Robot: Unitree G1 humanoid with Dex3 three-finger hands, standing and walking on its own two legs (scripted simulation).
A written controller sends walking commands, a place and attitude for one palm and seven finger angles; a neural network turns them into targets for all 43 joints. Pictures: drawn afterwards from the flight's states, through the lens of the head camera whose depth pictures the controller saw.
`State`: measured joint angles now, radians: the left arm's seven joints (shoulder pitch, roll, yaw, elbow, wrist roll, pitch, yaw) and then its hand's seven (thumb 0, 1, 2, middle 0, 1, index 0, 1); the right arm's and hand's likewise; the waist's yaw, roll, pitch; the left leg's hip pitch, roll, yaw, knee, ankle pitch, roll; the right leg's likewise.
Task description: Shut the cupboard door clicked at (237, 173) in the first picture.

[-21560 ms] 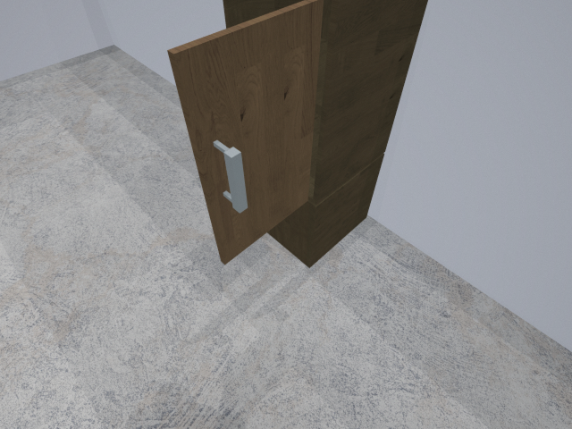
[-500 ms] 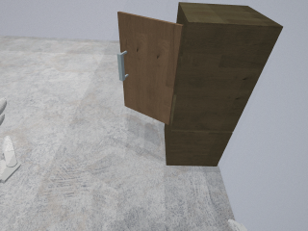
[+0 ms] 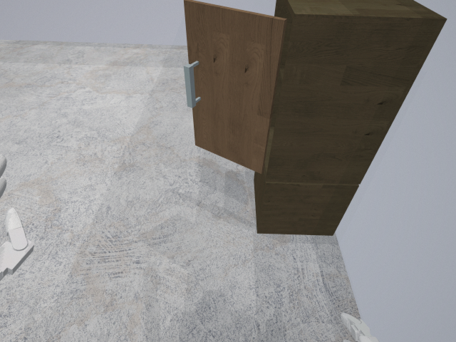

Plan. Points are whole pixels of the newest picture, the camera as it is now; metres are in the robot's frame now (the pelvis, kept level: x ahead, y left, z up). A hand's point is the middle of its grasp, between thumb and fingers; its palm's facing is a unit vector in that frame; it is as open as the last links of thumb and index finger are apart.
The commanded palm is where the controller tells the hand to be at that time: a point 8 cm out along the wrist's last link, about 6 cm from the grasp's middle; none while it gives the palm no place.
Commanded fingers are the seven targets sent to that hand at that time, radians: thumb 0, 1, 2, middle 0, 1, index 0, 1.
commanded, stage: stop stepping back and stand still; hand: left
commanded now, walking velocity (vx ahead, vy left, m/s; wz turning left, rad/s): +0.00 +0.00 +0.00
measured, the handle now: (193, 84) +0.97 +0.18 -0.01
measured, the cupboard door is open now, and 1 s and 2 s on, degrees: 59 59 59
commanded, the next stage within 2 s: let the arm hang, fingers relaxed in 0.20 s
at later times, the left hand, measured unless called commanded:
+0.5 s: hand out of the picture +0.13 +0.24 -0.09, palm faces -0.01 -0.93 -0.36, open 7.4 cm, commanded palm none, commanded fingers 0.00 0.90 0.90 -0.20 -0.30 -0.20 -0.30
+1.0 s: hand out of the picture -0.05 +0.23 -0.16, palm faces +0.02 -0.96 -0.27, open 7.3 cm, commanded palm none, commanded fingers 0.00 0.90 0.90 -0.20 -0.30 -0.20 -0.30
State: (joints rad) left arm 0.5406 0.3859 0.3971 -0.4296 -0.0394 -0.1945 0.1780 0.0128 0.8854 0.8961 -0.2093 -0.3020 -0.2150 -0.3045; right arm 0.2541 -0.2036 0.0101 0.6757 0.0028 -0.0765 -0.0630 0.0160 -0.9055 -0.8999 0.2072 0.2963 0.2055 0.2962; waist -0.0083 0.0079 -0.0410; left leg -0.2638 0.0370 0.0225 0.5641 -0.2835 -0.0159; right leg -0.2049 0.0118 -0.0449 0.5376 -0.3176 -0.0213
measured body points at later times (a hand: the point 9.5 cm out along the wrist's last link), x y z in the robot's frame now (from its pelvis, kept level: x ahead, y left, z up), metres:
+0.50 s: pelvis -0.03 +0.02 +0.00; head -0.02 +0.00 +0.45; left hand +0.13 +0.29 -0.07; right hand +0.12 -0.24 -0.12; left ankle +0.01 +0.13 -0.73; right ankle -0.02 -0.11 -0.73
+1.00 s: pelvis -0.03 +0.02 +0.01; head -0.02 +0.01 +0.46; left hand -0.05 +0.28 -0.14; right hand -0.04 -0.23 -0.15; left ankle +0.01 +0.13 -0.73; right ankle -0.02 -0.11 -0.73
